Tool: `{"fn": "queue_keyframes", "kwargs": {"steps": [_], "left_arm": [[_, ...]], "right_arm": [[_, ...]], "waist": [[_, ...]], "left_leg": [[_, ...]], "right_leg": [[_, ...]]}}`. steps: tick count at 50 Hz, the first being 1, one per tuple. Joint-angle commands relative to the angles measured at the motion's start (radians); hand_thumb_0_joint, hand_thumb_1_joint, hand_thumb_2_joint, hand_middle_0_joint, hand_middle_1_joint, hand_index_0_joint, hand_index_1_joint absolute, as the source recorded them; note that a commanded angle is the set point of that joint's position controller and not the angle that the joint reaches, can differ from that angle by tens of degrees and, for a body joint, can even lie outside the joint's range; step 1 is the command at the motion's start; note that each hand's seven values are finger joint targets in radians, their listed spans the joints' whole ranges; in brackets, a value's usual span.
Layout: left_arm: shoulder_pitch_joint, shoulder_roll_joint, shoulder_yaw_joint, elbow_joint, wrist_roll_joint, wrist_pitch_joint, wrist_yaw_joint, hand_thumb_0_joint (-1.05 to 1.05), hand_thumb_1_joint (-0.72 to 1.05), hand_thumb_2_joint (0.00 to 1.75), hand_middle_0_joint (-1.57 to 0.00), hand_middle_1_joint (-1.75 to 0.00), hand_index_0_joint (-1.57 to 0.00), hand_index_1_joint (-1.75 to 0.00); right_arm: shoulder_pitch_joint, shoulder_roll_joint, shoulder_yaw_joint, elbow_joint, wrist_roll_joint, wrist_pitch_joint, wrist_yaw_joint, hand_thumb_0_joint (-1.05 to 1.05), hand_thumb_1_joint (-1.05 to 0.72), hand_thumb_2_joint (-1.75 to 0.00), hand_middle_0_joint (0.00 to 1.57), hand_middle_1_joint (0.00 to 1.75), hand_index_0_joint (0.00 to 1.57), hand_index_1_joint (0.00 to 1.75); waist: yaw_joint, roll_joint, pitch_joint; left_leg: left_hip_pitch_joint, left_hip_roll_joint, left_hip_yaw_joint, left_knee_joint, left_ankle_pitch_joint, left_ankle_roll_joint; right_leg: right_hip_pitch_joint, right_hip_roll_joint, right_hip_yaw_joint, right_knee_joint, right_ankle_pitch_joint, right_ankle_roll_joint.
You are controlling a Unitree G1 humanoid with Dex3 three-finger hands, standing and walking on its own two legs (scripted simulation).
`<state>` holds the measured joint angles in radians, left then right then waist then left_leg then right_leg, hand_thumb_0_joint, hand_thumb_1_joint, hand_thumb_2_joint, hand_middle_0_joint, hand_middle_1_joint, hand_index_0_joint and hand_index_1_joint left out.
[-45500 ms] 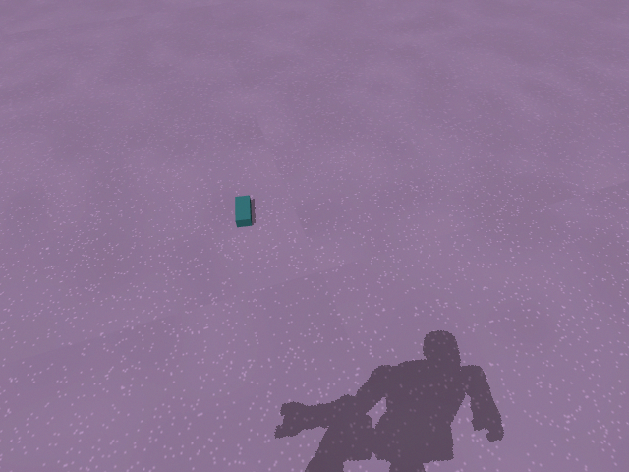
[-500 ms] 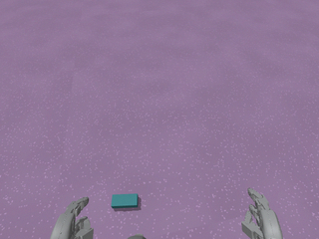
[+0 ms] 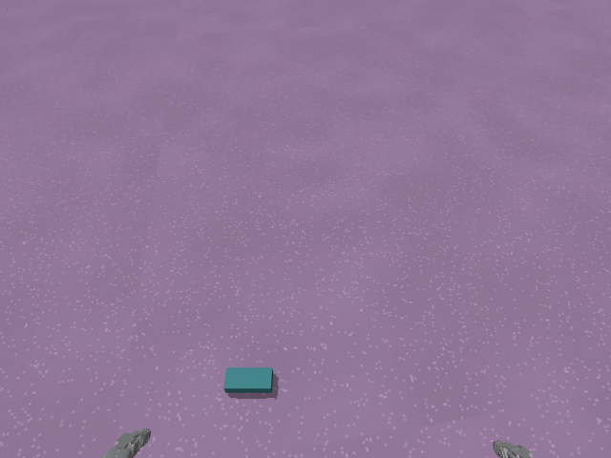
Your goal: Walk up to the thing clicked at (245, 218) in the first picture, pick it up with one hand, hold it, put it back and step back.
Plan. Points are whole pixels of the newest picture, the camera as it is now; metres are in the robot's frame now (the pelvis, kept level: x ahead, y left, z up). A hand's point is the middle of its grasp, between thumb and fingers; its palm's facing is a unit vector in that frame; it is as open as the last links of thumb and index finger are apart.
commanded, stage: stand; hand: left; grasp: from above
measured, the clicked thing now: (249, 380) +0.44 +0.21 -0.74
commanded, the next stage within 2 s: none
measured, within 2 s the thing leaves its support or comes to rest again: neither
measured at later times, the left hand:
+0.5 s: hand out of the picture +0.03 +0.25 -0.14, palm faces +0.04 -0.94 -0.33, open 7.4 cm
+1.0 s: hand out of the picture +0.05 +0.24 -0.14, palm faces +0.02 -0.94 -0.33, open 7.4 cm
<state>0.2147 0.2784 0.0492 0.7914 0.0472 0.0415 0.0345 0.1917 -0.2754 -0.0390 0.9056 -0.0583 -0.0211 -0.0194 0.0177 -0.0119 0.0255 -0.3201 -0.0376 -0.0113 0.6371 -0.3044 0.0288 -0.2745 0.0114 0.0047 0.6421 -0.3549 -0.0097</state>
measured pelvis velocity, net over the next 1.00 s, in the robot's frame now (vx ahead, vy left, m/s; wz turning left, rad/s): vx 0.00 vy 0.00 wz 0.01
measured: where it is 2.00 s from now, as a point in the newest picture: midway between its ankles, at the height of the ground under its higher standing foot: outside the picture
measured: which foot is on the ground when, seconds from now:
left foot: down 0.00-1.00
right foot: down 0.00-1.00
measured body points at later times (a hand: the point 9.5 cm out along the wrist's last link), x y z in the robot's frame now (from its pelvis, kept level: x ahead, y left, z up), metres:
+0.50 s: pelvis -0.01 +0.01 +0.02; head -0.02 +0.01 +0.47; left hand +0.03 +0.30 -0.12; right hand +0.06 -0.27 -0.12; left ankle +0.02 +0.10 -0.72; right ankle -0.01 -0.11 -0.72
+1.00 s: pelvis +0.00 +0.00 +0.02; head +0.00 +0.00 +0.47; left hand +0.05 +0.29 -0.12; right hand +0.06 -0.29 -0.12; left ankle +0.02 +0.10 -0.72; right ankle -0.01 -0.11 -0.72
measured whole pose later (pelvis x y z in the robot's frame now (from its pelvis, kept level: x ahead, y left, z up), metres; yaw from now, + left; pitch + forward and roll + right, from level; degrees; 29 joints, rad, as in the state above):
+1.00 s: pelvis +0.00 +0.00 +0.02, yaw +0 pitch -3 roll +0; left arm 0.13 0.30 0.03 1.17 0.03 -0.01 0.02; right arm 0.13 -0.31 -0.02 1.15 -0.02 0.00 -0.01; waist 0.00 0.01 0.05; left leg -0.13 -0.04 -0.03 0.33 -0.14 0.03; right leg -0.08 0.01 0.00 0.33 -0.19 -0.01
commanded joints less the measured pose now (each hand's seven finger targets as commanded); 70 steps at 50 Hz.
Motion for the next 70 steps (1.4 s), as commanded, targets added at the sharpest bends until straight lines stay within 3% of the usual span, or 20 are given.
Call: {"fn": "queue_keyframes", "kwargs": {"steps": [1, 5, 11, 15, 21, 25, 29, 36, 45, 50, 53, 61, 64, 67, 70], "left_arm": [[-0.048, 0.142, 0.036, 0.002, -0.008, -0.057, 0.006, 0.0, 0.9, 0.9, -0.2, -0.3, -0.2, -0.3], [-0.059, 0.158, 0.034, 0.088, -0.016, -0.064, 0.011, 0.0, 0.9, 0.9, -0.2, -0.3, -0.2, -0.3], [-0.065, 0.17, 0.028, 0.186, -0.018, -0.064, 0.012, 0.0, 0.9, 0.9, -0.2, -0.3, -0.2, -0.3], [-0.068, 0.176, 0.025, 0.231, -0.018, -0.064, 0.013, 0.0, 0.9, 0.9, -0.2, -0.3, -0.2, -0.3], [-0.076, 0.188, 0.023, 0.275, -0.019, -0.058, 0.007, 0.0, 0.9, 0.9, -0.2, -0.3, -0.2, -0.3], [-0.07, 0.191, 0.019, 0.294, -0.018, -0.061, 0.005, 0.0, 0.9, 0.9, -0.2, -0.3, -0.2, -0.3], [-0.081, 0.199, 0.018, 0.302, -0.019, -0.06, 0.001, 0.0, 0.9, 0.9, -0.2, -0.3, -0.2, -0.3], [-0.095, 0.208, 0.01, 0.313, -0.021, -0.069, 0.002, 0.0, 0.9, 0.9, -0.2, -0.3, -0.2, -0.3], [-0.103, 0.218, 0.008, 0.322, -0.026, -0.067, -0.002, 0.0, 0.9, 0.9, -0.2, -0.3, -0.2, -0.3], [-0.114, 0.224, 0.009, 0.322, -0.026, -0.073, -0.004, 0.0, 0.9, 0.9, -0.2, -0.3, -0.2, -0.3], [-0.123, 0.225, 0.009, 0.324, -0.027, -0.071, -0.006, 0.0, 0.9, 0.9, -0.2, -0.3, -0.2, -0.3], [-0.138, 0.226, 0.011, 0.321, -0.031, -0.072, -0.006, 0.0, 0.9, 0.9, -0.2, -0.3, -0.2, -0.3], [-0.14, 0.229, 0.012, 0.319, -0.031, -0.072, -0.006, 0.0, 0.9, 0.9, -0.2, -0.3, -0.2, -0.3], [-0.141, 0.231, 0.012, 0.318, -0.033, -0.072, -0.007, 0.0, 0.9, 0.9, -0.2, -0.3, -0.2, -0.3], [-0.144, 0.231, 0.012, 0.319, -0.033, -0.073, -0.007, 0.0, 0.9, 0.9, -0.2, -0.3, -0.2, -0.3]], "right_arm": [[-0.075, -0.153, -0.036, -0.041, 0.01, -0.032, -0.01, 0.0, -0.9, -0.9, 0.2, 0.3, 0.2, 0.3], [-0.059, -0.166, -0.038, 0.02, 0.02, -0.022, -0.016, 0.0, -0.9, -0.9, 0.2, 0.3, 0.2, 0.3], [-0.063, -0.181, -0.038, 0.084, 0.027, -0.011, -0.018, 0.0, -0.9, -0.9, 0.2, 0.3, 0.2, 0.3], [-0.08, -0.181, -0.035, 0.112, 0.029, -0.009, -0.017, 0.0, -0.9, -0.9, 0.2, 0.3, 0.2, 0.3], [-0.083, -0.198, -0.032, 0.144, 0.029, -0.005, -0.016, 0.0, -0.9, -0.9, 0.2, 0.3, 0.2, 0.3], [-0.098, -0.2, -0.028, 0.152, 0.033, -0.006, -0.013, 0.0, -0.9, -0.9, 0.2, 0.3, 0.2, 0.3], [-0.093, -0.213, -0.026, 0.163, 0.033, -0.004, -0.011, 0.0, -0.9, -0.9, 0.2, 0.3, 0.2, 0.3], [-0.102, -0.22, -0.02, 0.176, 0.037, -0.009, -0.007, 0.0, -0.9, -0.9, 0.2, 0.3, 0.2, 0.3], [-0.106, -0.229, -0.011, 0.186, 0.04, -0.005, -0.005, 0.0, -0.9, -0.9, 0.2, 0.3, 0.2, 0.3], [-0.113, -0.231, -0.008, 0.187, 0.041, -0.01, -0.005, 0.0, -0.9, -0.9, 0.2, 0.3, 0.2, 0.3], [-0.109, -0.233, -0.006, 0.192, 0.041, -0.01, -0.006, 0.0, -0.9, -0.9, 0.2, 0.3, 0.2, 0.3], [-0.115, -0.235, -0.002, 0.194, 0.044, -0.014, -0.007, 0.0, -0.9, -0.9, 0.2, 0.3, 0.2, 0.3], [-0.115, -0.242, -0.003, 0.194, 0.043, -0.012, -0.009, 0.0, -0.9, -0.9, 0.2, 0.3, 0.2, 0.3], [-0.118, -0.25, -0.003, 0.194, 0.046, -0.016, -0.01, 0.0, -0.9, -0.9, 0.2, 0.3, 0.2, 0.3], [-0.122, -0.244, -0.003, 0.195, 0.045, -0.015, -0.01, 0.0, -0.9, -0.9, 0.2, 0.3, 0.2, 0.3]], "waist": [[0.006, 0.036, -0.052], [-0.007, 0.012, -0.044], [-0.008, 0.014, -0.006], [-0.003, 0.013, -0.001], [-0.004, 0.045, 0.027], [-0.001, 0.033, 0.011], [-0.005, 0.038, 0.027], [-0.014, -0.001, -0.013], [-0.014, 0.02, 0.014], [-0.014, 0.015, -0.023], [-0.019, 0.017, -0.01], [-0.019, 0.015, -0.041], [-0.02, 0.009, -0.044], [-0.019, 0.019, -0.065], [-0.019, 0.009, -0.056]], "left_leg": [[0.089, 0.11, -0.151, -0.22, 0.126, 0.026], [0.169, 0.105, -0.132, -0.241, 0.225, 0.015], [0.179, 0.114, -0.136, -0.312, 0.155, 0.01], [0.199, 0.122, -0.139, -0.333, 0.173, 0.009], [0.144, 0.131, -0.163, -0.403, 0.027, 0.005], [0.172, 0.134, -0.159, -0.396, 0.055, 0.007], [0.14, 0.138, -0.17, -0.416, -0.007, 0.007], [0.219, 0.133, -0.142, -0.369, 0.143, 0.008], [0.163, 0.137, -0.149, -0.39, 0.089, 0.008], [0.198, 0.14, -0.137, -0.364, 0.188, 0.012], [0.187, 0.138, -0.139, -0.373, 0.161, 0.007], [0.228, 0.147, -0.131, -0.358, 0.305, 0.004], [0.233, 0.15, -0.122, -0.35, 0.29, 0.009], [0.252, 0.153, -0.121, -0.346, 0.358, 0.007], [0.251, 0.155, -0.123, -0.347, 0.356, 0.004]], "right_leg": [[0.065, -0.085, 0.097, -0.193, 0.164, -0.022], [0.088, -0.099, 0.101, -0.247, 0.229, -0.016], [0.127, -0.1, 0.099, -0.313, 0.19, -0.008], [0.142, -0.109, 0.1, -0.335, 0.202, -0.005], [0.154, -0.097, 0.089, -0.341, 0.152, -0.003], [0.15, -0.108, 0.098, -0.357, 0.154, -0.005], [0.148, -0.104, 0.093, -0.355, 0.133, -0.006], [0.132, -0.124, 0.109, -0.382, 0.173, -0.008], [0.156, -0.121, 0.102, -0.382, 0.153, -0.011], [0.175, -0.132, 0.11, -0.389, 0.214, -0.012], [0.168, -0.127, 0.107, -0.392, 0.191, -0.012], [0.195, -0.131, 0.1, -0.381, 0.297, -0.009], [0.195, -0.135, 0.106, -0.391, 0.296, -0.01], [0.213, -0.136, 0.105, -0.381, 0.357, -0.01], [0.206, -0.134, 0.098, -0.381, 0.346, -0.007]]}}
